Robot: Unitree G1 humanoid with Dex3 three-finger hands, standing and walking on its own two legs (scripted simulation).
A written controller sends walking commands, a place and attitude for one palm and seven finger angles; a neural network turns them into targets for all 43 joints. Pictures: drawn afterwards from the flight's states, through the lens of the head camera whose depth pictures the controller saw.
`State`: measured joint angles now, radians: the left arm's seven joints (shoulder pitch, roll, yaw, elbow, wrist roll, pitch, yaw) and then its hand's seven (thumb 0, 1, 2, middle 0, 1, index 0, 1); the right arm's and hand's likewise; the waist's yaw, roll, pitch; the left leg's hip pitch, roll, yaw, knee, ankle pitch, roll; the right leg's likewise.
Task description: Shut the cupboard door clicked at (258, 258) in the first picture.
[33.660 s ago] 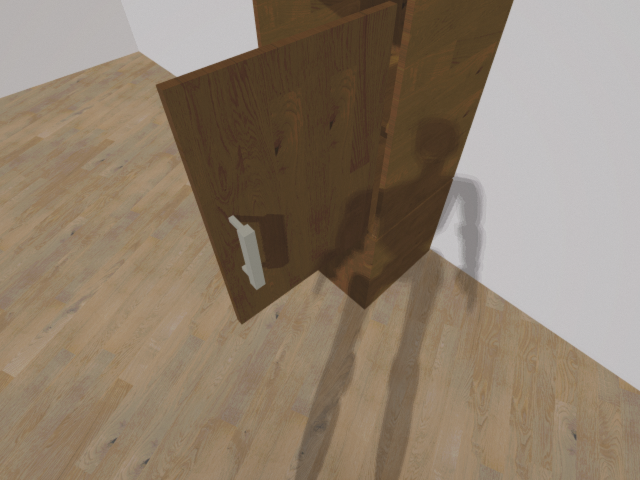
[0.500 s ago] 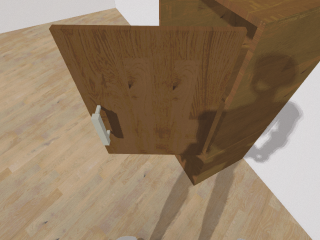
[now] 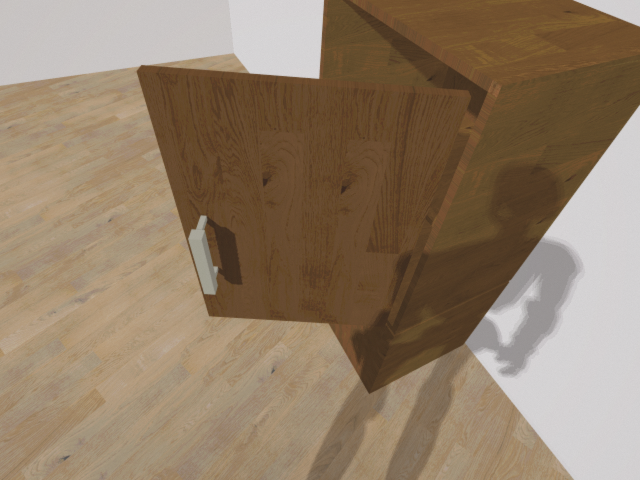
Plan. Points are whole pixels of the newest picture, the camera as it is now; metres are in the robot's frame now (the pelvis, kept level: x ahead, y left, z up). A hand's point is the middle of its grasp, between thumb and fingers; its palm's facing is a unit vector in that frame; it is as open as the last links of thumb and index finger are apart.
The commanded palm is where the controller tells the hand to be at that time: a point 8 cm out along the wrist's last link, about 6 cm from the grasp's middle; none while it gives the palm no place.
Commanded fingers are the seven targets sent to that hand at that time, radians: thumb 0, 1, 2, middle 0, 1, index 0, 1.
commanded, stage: come to a stop and stand still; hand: left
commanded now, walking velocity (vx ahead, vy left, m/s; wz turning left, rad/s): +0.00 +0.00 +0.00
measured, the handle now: (206, 256) +0.49 +0.24 -0.09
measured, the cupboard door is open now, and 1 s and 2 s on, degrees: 61 61 61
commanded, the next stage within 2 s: look again from close up in 0.38 s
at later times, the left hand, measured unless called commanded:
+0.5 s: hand out of the picture -0.02 +0.16 -0.18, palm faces +0.03 -0.99 -0.12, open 7.4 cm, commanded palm none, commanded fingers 0.00 0.90 0.90 -0.20 -0.30 -0.20 -0.30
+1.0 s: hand out of the picture +0.04 +0.21 -0.17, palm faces +0.00 -0.97 -0.23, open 7.4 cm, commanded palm none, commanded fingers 0.00 0.90 0.90 -0.20 -0.30 -0.20 -0.30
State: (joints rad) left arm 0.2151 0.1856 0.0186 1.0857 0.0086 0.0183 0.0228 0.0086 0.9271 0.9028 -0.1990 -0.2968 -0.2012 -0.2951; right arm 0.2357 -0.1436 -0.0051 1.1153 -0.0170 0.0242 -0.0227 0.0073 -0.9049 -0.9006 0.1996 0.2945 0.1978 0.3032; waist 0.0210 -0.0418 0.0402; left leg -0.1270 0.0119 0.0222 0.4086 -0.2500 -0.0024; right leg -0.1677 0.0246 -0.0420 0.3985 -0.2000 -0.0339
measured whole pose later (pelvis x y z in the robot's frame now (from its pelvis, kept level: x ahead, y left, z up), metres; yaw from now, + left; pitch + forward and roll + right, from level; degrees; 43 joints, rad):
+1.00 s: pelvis +0.02 +0.02 +0.00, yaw -1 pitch -1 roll +1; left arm 0.26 0.16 -0.01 1.09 0.01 -0.02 0.03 0.01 0.91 0.90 -0.20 -0.30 -0.20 -0.29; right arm 0.28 -0.17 0.02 1.08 -0.02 -0.03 -0.02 0.01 -0.91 -0.90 0.20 0.29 0.20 0.30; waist 0.00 0.02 0.02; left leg -0.13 -0.04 0.05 0.43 -0.29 0.04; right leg -0.21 -0.03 -0.01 0.50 -0.27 0.00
